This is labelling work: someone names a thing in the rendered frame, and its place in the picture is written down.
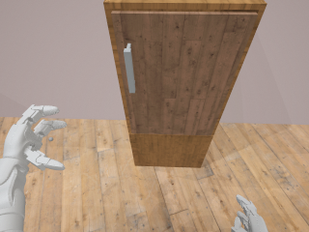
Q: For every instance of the robot left forearm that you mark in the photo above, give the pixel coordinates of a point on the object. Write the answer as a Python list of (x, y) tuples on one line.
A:
[(13, 173)]

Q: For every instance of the cupboard door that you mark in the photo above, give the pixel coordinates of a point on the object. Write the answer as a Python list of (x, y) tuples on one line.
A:
[(183, 65)]

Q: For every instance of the handle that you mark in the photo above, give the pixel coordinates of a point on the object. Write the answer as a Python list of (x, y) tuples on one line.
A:
[(129, 69)]

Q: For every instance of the left robot hand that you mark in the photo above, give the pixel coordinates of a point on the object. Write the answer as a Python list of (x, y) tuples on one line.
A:
[(20, 137)]

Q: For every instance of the right robot hand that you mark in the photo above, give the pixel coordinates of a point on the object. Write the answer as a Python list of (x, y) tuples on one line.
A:
[(250, 219)]

